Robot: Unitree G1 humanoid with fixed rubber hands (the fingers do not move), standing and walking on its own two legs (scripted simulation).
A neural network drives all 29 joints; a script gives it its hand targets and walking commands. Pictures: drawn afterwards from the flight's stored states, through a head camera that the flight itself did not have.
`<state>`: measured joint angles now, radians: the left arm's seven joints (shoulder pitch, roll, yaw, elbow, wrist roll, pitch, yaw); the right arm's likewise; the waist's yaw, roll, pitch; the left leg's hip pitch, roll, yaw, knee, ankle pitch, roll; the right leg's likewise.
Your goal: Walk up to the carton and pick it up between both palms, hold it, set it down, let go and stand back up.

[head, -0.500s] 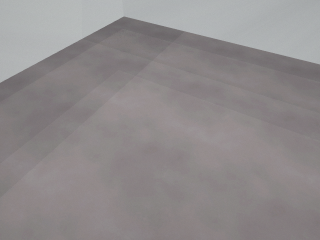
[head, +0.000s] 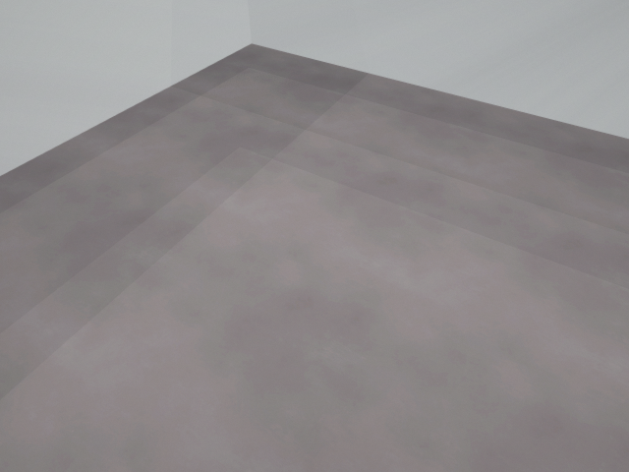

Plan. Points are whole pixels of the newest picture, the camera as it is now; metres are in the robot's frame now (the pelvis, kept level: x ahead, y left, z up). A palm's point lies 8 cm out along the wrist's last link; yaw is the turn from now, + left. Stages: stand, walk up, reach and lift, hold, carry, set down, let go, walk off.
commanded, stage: stand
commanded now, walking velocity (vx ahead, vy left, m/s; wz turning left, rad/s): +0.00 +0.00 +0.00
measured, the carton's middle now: out of the picture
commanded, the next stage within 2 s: none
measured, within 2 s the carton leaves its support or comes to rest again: neither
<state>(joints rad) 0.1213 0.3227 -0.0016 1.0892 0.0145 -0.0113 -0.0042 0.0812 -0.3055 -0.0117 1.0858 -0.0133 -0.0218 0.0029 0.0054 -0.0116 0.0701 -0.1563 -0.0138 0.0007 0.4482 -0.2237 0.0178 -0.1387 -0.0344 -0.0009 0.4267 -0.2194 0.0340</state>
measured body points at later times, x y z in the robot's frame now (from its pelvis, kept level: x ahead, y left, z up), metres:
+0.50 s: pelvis +0.01 +0.00 +0.00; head +0.01 +0.00 +0.45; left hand +0.09 +0.29 -0.13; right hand +0.10 -0.29 -0.13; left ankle +0.02 +0.11 -0.74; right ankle +0.01 -0.14 -0.74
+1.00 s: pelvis +0.01 -0.01 +0.01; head +0.01 -0.01 +0.45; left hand +0.09 +0.28 -0.13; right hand +0.09 -0.31 -0.13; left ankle +0.02 +0.11 -0.74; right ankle +0.01 -0.14 -0.74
